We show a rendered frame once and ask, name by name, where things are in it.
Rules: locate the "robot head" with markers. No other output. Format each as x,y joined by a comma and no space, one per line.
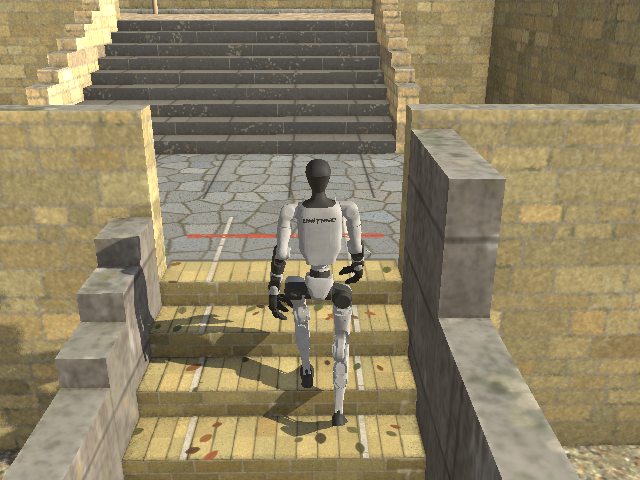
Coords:
318,174

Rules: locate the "robot right forearm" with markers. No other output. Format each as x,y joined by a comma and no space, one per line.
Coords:
358,259

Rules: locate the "left robot upper arm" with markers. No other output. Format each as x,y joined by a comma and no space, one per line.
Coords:
287,213

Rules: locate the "robot left forearm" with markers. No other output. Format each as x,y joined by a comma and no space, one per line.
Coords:
276,274

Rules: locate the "right robot hand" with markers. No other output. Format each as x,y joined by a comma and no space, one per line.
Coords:
349,269

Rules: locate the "right robot upper arm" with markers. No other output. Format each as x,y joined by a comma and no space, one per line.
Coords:
350,212

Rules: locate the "left robot hand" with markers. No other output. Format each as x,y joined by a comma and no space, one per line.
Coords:
275,305

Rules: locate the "right robot shin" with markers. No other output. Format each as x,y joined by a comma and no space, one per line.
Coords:
340,378

